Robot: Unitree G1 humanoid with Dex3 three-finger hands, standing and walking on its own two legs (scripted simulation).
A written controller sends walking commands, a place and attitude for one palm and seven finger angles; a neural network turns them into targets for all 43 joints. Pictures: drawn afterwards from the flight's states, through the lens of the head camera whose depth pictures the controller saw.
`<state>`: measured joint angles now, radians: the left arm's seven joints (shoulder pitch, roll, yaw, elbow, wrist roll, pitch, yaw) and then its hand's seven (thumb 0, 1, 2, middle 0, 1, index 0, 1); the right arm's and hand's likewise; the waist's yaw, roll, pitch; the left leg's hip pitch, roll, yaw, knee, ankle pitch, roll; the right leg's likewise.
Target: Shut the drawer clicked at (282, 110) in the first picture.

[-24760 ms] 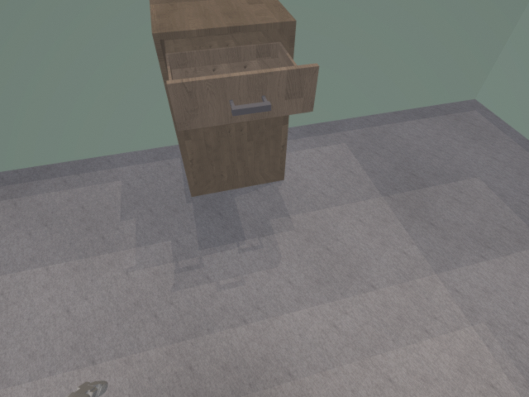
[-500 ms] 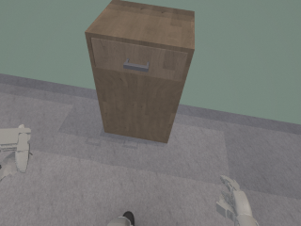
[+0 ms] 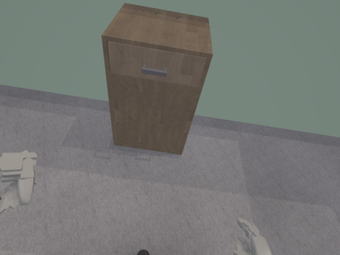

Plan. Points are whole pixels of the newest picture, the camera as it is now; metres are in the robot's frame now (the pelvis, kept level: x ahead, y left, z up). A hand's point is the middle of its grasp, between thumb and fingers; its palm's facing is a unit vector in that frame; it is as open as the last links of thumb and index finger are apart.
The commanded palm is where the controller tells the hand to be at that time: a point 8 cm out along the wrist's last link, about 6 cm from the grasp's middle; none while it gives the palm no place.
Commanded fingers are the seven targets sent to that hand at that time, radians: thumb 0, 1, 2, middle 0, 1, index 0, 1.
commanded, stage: stop stepping back and stand still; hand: left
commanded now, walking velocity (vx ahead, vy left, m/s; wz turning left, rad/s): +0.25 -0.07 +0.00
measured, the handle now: (155, 69) +0.91 +0.09 -0.08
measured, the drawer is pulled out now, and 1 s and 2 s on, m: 0.00 0.00 0.00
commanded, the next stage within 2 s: let the arm hang, fingers relaxed in 1.30 s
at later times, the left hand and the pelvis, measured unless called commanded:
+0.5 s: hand out of the picture +0.09 +0.26 +0.18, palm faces +0.38 -0.74 -0.55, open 3.3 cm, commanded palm +0.04 +0.31 +0.16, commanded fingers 0.00 0.90 0.90 -1.40 -1.60 -1.40 -1.60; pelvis -0.08 +0.02 -0.02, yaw +3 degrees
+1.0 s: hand out of the picture +0.11 +0.28 +0.16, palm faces +0.43 -0.75 -0.51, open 3.2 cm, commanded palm +0.05 +0.32 +0.16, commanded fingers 0.00 0.90 0.90 -1.40 -1.60 -1.40 -1.60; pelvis -0.06 +0.03 -0.02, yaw +4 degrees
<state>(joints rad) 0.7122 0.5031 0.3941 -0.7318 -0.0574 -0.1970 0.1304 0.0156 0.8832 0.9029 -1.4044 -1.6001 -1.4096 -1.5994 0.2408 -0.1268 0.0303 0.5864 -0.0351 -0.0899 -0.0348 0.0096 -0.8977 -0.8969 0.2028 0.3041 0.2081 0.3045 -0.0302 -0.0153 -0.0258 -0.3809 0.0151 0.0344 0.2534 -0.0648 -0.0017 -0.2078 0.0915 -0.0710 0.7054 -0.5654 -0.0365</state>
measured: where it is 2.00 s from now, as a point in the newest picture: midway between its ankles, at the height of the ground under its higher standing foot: outside the picture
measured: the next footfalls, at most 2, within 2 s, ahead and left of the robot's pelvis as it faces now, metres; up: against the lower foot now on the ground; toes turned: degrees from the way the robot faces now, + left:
right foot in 0.06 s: -0.07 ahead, -0.11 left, +0.00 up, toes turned -6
left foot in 0.22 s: -0.02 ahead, +0.15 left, +0.00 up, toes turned +7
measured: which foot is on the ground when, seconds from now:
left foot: down 0.00-0.02, up 0.04-0.20, down 0.22-1.00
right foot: up 0.00-0.04, down 0.06-0.22, up 0.24-0.50, down 0.52-1.00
